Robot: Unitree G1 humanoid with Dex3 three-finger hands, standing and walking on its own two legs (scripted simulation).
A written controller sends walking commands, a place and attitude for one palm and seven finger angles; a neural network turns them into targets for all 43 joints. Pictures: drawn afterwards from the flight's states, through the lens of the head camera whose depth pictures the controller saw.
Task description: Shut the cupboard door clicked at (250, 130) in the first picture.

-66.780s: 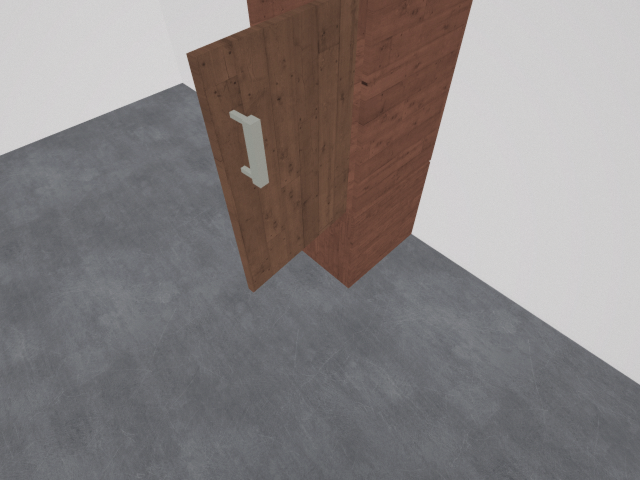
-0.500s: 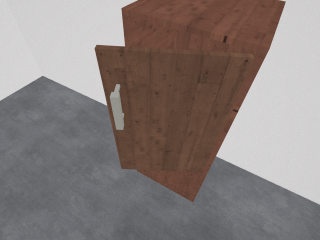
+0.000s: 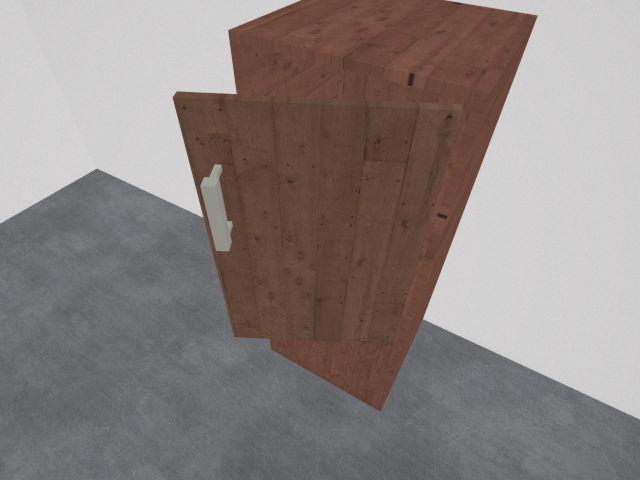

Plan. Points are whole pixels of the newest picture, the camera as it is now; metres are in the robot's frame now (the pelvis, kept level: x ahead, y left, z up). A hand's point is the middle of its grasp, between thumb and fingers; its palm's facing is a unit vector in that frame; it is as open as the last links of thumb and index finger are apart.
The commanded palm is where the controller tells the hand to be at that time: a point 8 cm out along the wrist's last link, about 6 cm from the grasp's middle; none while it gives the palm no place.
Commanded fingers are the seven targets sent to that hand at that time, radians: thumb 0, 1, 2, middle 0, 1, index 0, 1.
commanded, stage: look again from close up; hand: left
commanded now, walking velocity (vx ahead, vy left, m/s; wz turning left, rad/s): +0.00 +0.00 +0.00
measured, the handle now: (220, 208) +0.48 +0.19 +0.08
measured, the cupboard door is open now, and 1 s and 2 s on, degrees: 27 27 27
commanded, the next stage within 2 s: raise the hand and make a fist in 0.06 s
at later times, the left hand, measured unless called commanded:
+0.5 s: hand (188, 452) +0.16 +0.17 -0.01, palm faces -0.04 -1.00 +0.01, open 6.6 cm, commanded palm +0.10 +0.23 -0.04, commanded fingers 0.00 0.90 0.90 -0.51 -0.64 -0.51 -0.64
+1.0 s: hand (157, 427) +0.18 +0.21 +0.00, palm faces +0.08 -1.00 -0.04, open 4.2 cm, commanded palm +0.14 +0.25 +0.02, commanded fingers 0.00 0.90 0.90 -0.97 -1.14 -0.97 -1.14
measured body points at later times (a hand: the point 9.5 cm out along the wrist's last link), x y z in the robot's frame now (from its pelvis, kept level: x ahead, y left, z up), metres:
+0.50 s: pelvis -0.05 +0.01 -0.06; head -0.04 +0.02 +0.39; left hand +0.16 +0.22 -0.01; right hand +0.14 -0.23 -0.10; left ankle +0.02 +0.12 -0.74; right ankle +0.03 -0.12 -0.74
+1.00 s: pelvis +0.00 +0.01 -0.06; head +0.03 +0.01 +0.39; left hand +0.17 +0.26 +0.00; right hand +0.18 -0.20 -0.14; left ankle +0.02 +0.12 -0.74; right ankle +0.03 -0.12 -0.74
